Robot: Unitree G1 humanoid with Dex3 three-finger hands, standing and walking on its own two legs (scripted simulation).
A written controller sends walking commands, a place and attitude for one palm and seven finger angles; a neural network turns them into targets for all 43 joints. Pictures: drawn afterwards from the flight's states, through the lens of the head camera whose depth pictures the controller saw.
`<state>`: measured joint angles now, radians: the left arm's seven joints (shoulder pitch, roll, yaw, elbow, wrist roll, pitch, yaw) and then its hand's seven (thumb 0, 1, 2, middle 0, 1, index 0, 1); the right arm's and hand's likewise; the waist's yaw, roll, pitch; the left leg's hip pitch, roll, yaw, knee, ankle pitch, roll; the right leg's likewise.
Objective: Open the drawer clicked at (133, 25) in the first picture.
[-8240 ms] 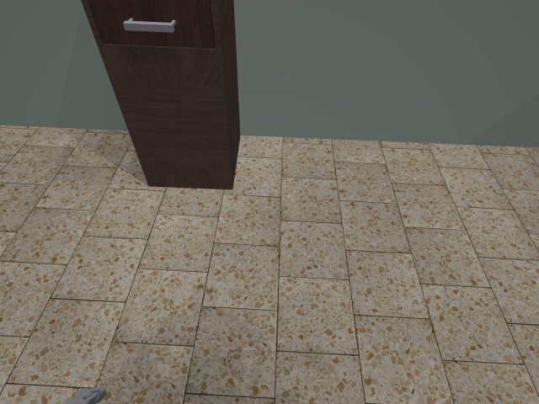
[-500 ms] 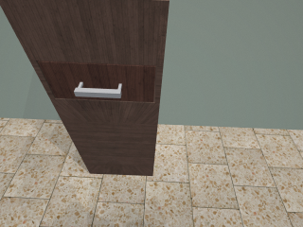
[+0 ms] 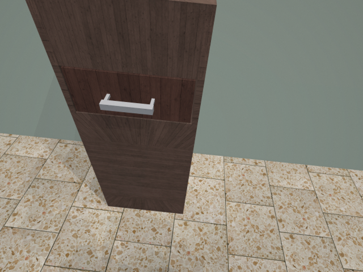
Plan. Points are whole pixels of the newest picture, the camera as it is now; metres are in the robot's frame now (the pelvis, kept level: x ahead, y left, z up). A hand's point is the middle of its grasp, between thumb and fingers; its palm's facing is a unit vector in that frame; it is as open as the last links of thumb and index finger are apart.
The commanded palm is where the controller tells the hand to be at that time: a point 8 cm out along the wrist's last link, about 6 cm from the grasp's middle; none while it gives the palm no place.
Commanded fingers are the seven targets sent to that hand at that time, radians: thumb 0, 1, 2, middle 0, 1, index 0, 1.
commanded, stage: come to a stop and stand still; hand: left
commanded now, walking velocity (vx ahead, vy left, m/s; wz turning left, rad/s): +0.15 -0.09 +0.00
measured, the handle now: (128, 103) +0.56 +0.19 +0.05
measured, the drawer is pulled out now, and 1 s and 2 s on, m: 0.00 0.00 0.00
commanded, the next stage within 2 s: look again from close up in 0.44 s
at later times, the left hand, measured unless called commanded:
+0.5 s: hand out of the picture -0.03 +0.14 -0.18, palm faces +0.00 -0.99 -0.16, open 7.3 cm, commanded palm none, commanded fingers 0.00 0.90 0.90 -0.20 -0.30 -0.20 -0.30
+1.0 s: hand out of the picture +0.03 +0.16 -0.17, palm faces -0.03 -0.98 -0.20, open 7.3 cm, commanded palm none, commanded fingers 0.00 0.90 0.90 -0.20 -0.30 -0.20 -0.30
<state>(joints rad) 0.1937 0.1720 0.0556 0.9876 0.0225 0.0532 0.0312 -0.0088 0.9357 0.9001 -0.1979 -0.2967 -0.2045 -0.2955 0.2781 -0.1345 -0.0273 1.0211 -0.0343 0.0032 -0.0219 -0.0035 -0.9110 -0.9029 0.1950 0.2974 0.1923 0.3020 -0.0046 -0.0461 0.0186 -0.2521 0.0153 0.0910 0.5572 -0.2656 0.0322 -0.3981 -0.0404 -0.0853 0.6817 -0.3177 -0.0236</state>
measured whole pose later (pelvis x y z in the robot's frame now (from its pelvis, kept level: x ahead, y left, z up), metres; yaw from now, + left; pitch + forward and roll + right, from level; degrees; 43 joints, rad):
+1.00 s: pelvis +0.02 -0.01 +0.01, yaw -3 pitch -1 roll +0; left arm 0.29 0.16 -0.01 1.09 0.01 -0.01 0.04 0.00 0.91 0.90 -0.20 -0.30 -0.20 -0.30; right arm 0.28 -0.14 0.03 1.14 -0.02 -0.02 -0.04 0.00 -0.92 -0.90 0.20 0.30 0.20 0.30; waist 0.00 -0.01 0.02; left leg -0.18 -0.01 0.08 0.48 -0.29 0.03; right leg -0.15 0.02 -0.03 0.49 -0.33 -0.04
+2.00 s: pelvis -0.02 -0.03 -0.01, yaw -2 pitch +3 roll +1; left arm 0.21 0.42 -0.03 -0.05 0.96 -0.03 0.24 0.00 0.05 0.53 -0.28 -0.85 -0.28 -0.84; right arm 0.15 -0.24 0.00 0.62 -0.04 0.11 -0.02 0.01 -0.90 -0.90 0.20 0.30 0.20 0.30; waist 0.07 0.06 -0.03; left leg -0.39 0.00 0.06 0.61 -0.28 0.01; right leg -0.37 0.03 -0.05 0.65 -0.34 -0.07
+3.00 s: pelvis -0.04 +0.01 +0.01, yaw +0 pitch -2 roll +0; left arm -0.15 0.57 -0.01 -0.07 0.83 -0.03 -0.06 0.00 -0.49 0.30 -0.32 -1.20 -0.32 -1.20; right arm 0.13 -0.27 0.01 0.64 0.02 0.13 0.01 0.01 -0.91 -0.90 0.20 0.30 0.20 0.30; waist 0.10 0.09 0.03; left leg -0.23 -0.05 0.05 0.42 -0.16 0.06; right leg -0.19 -0.01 -0.06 0.43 -0.21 -0.01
